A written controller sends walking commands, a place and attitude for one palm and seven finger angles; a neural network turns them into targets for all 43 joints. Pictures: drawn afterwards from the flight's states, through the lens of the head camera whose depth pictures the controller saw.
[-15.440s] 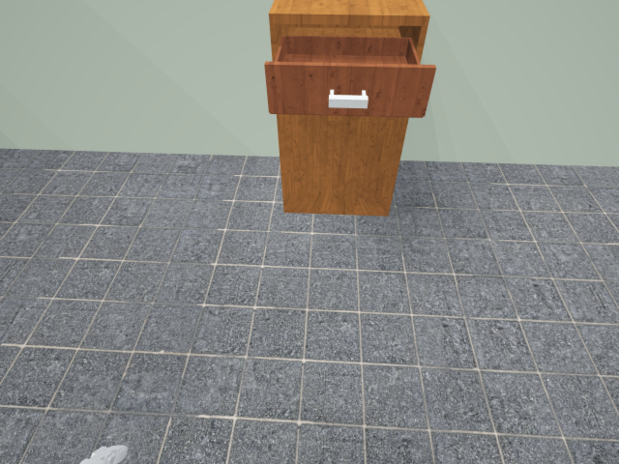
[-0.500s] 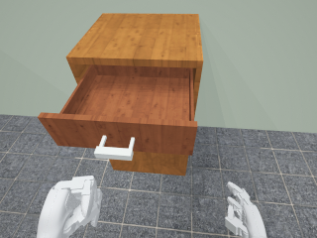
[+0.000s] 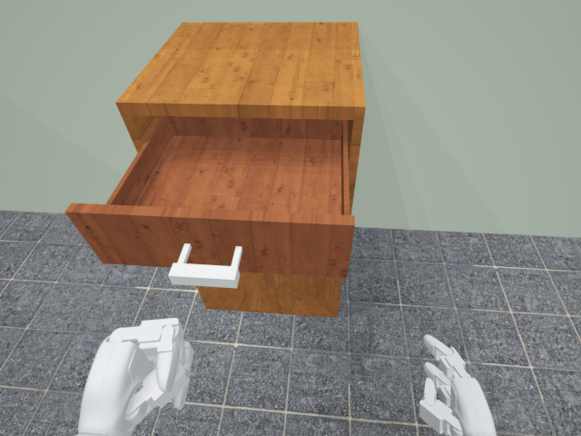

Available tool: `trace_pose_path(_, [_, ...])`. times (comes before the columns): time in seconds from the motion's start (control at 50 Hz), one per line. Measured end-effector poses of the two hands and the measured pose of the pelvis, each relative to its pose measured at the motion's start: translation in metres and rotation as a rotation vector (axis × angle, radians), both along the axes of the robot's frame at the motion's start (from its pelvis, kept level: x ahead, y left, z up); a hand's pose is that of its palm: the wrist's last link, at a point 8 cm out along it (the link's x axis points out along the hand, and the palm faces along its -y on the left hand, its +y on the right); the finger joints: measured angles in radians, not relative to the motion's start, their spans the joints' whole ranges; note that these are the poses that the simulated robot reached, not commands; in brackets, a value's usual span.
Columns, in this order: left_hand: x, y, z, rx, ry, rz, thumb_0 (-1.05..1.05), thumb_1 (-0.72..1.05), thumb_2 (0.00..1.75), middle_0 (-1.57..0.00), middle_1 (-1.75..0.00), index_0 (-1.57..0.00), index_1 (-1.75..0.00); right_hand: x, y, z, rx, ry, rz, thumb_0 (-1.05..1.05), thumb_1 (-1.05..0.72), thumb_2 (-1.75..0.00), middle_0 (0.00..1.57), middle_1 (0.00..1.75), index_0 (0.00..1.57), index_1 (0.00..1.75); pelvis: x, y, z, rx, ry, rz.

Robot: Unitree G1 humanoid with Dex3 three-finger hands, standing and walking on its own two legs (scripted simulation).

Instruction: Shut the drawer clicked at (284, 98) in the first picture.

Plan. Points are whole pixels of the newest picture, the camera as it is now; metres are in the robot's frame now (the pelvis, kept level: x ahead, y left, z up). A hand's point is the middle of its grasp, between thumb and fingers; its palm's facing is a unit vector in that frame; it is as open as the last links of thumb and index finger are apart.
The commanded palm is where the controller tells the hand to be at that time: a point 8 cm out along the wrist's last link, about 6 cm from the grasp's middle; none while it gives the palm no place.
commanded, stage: bring the fist close to the handle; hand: left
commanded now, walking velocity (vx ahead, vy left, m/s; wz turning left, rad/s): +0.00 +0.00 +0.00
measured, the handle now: (208, 263) +0.36 +0.17 +0.02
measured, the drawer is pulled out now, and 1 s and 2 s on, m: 0.27 0.27 0.27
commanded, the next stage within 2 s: push the drawer shut in 1.30 s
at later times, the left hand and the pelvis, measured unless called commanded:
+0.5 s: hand (198, 354) +0.20 +0.13 +0.06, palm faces +0.03 -1.00 -0.06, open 3.3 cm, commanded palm +0.17 +0.19 +0.06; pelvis +0.00 -0.01 -0.01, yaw +0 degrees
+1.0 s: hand (223, 335) +0.25 +0.12 +0.02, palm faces -0.03 -1.00 -0.03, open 3.3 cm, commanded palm +0.21 +0.18 +0.02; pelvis +0.00 +0.00 -0.03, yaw +0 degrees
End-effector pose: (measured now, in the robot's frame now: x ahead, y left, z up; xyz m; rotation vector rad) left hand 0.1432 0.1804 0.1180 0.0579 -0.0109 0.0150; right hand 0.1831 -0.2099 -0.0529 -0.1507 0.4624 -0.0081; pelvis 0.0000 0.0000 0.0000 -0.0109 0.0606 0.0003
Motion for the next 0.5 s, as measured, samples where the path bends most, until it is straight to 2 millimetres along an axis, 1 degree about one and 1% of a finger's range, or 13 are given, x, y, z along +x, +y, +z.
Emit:
trace_pose_path(0.12, [0.012, -0.003, -0.017, -0.011, 0.039, -0.004, 0.01, 0.9, 0.9, -1.4, -1.6, -1.4, -1.6, -0.004, -0.006, -0.003, -0.01, 0.018, -0.005, 0.02, -0.9, -0.9, 0.2, 0.3, 0.2, 0.3, -0.001, -0.005, -0.001, 0.004, 0.015, -0.002])
trace_pose_path(0.28, [0.022, -0.003, -0.027, -0.007, 0.031, 0.008, 0.02, 0.9, 0.9, -1.4, -1.6, -1.4, -1.6, -0.011, -0.019, -0.011, -0.027, 0.057, -0.021, 0.02, -0.9, -0.9, 0.2, 0.3, 0.2, 0.3, 0.0, -0.009, -0.003, 0.009, 0.04, -0.004])
trace_pose_path(0.44, [0.033, 0.004, -0.048, 0.001, 0.064, 0.009, 0.01, 0.9, 0.9, -1.4, -1.6, -1.4, -1.6, -0.017, -0.03, -0.018, -0.051, 0.101, -0.035, 0.02, -0.9, -0.9, 0.2, 0.3, 0.2, 0.3, -0.001, -0.013, -0.007, 0.008, 0.072, -0.002])
trace_pose_path(0.5, [0.039, 0.007, -0.053, -0.002, 0.059, 0.014, 0.02, 0.9, 0.9, -1.4, -1.6, -1.4, -1.6, -0.018, -0.032, -0.021, -0.057, 0.109, -0.038, 0.02, -0.9, -0.9, 0.2, 0.3, 0.2, 0.3, -0.001, -0.013, -0.009, 0.008, 0.085, -0.001])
